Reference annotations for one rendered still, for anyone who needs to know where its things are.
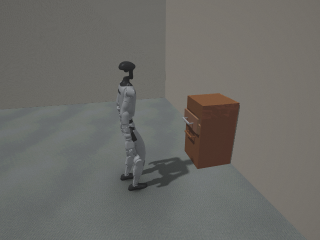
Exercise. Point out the robot right hand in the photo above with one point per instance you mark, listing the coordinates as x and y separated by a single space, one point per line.
129 144

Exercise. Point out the robot right upper arm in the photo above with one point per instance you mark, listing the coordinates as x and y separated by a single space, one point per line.
128 96

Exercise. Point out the robot foot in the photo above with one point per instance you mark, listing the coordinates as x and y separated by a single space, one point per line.
124 177
138 187

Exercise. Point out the robot left upper arm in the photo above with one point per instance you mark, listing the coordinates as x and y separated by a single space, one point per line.
117 99

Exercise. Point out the robot left foot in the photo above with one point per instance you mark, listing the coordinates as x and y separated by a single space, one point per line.
124 177

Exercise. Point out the cabinet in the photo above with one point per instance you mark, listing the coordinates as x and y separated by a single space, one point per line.
218 114

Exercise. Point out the drawer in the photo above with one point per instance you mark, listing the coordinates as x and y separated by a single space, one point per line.
193 118

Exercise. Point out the robot right forearm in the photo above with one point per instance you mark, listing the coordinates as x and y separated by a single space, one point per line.
125 125

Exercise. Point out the robot left forearm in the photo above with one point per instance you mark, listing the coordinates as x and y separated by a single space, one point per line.
118 108

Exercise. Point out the robot right foot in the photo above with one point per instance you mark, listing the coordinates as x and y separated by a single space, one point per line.
138 187

